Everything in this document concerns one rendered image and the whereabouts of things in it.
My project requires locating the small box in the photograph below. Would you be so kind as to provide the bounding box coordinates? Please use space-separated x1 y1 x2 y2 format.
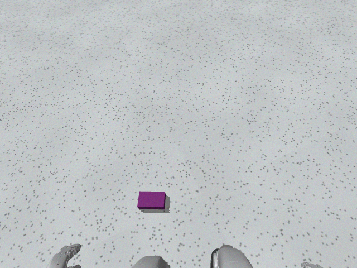
137 192 166 209

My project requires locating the left robot hand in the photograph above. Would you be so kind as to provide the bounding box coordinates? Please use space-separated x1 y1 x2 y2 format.
46 243 81 268

